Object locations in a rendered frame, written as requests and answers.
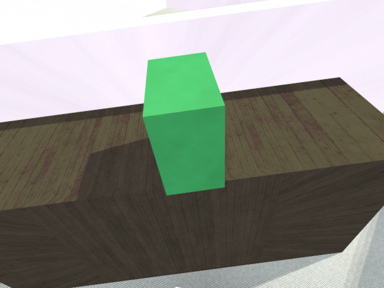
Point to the carton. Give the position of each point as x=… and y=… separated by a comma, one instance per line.
x=184, y=115

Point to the pedestal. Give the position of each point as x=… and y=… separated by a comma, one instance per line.
x=82, y=201

